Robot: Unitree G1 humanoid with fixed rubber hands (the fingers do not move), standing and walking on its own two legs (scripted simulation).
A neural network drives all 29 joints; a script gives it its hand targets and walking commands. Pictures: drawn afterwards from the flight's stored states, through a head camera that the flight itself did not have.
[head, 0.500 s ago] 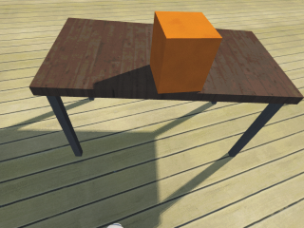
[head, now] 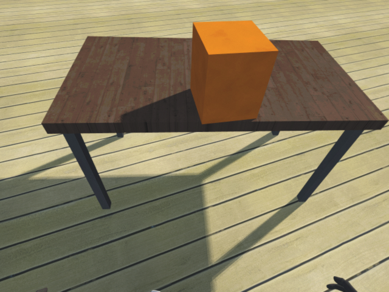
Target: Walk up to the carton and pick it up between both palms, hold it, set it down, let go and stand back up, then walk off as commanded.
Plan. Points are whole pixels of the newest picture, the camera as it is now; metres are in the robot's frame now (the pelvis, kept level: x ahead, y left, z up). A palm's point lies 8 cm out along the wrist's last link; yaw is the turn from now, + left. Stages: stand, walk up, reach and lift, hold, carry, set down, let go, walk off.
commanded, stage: stand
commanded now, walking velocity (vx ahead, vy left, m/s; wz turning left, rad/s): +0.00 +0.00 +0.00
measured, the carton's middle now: (226, 72) +0.78 -0.09 +0.04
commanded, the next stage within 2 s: none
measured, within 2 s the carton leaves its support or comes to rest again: neither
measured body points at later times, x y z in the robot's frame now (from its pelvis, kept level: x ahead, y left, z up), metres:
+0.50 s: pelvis +0.00 -0.01 +0.00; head +0.02 +0.01 +0.45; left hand +0.10 +0.33 -0.11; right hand +0.12 -0.34 -0.09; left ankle +0.09 +0.14 -0.72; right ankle -0.01 -0.15 -0.72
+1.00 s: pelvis +0.00 -0.01 +0.00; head +0.03 +0.00 +0.45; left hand +0.11 +0.32 -0.11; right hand +0.13 -0.35 -0.09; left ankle +0.09 +0.14 -0.72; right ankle -0.01 -0.15 -0.72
